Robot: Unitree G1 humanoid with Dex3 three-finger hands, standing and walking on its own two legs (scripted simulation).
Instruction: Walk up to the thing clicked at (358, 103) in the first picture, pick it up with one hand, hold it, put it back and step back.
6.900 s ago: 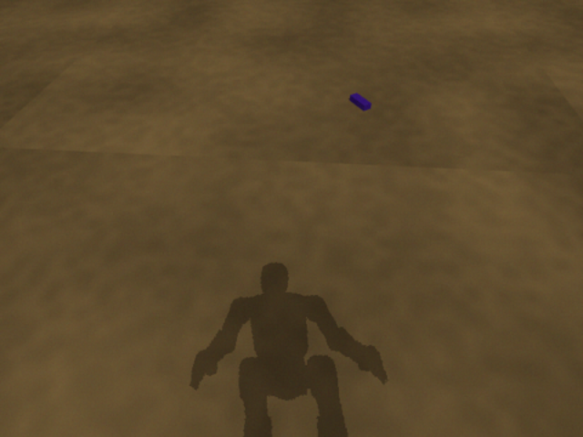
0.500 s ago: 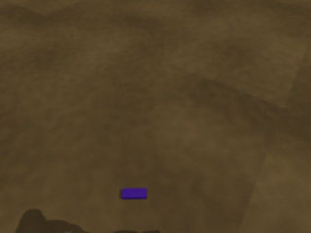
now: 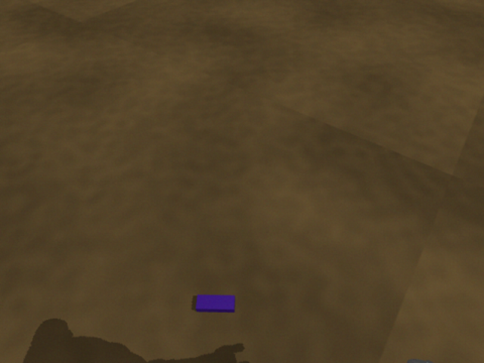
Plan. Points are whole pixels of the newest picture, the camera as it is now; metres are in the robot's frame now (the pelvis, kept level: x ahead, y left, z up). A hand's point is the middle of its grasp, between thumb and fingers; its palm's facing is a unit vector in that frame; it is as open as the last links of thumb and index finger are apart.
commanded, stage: walk up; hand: left
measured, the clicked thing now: (215, 303) +0.47 +0.14 -0.76
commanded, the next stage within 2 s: stand in 0.64 s
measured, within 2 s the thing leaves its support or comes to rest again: neither
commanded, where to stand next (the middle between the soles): +0.06 -0.05 m, yaw -1 degrees
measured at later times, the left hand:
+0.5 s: hand out of the picture +0.09 +0.25 -0.16, palm faces +0.01 -0.95 -0.31, open 7.4 cm
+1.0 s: hand out of the picture +0.08 +0.25 -0.15, palm faces -0.01 -0.94 -0.33, open 7.4 cm
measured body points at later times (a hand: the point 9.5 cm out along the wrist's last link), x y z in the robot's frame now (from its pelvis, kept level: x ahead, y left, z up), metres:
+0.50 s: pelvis +0.00 +0.00 +0.00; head +0.02 +0.00 +0.45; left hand +0.09 +0.30 -0.13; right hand +0.10 -0.30 -0.13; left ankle +0.03 +0.14 -0.74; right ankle +0.01 -0.14 -0.74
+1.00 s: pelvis +0.01 +0.00 +0.00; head +0.02 +0.00 +0.45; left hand +0.08 +0.30 -0.13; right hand +0.09 -0.30 -0.13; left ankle +0.03 +0.14 -0.74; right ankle +0.01 -0.14 -0.74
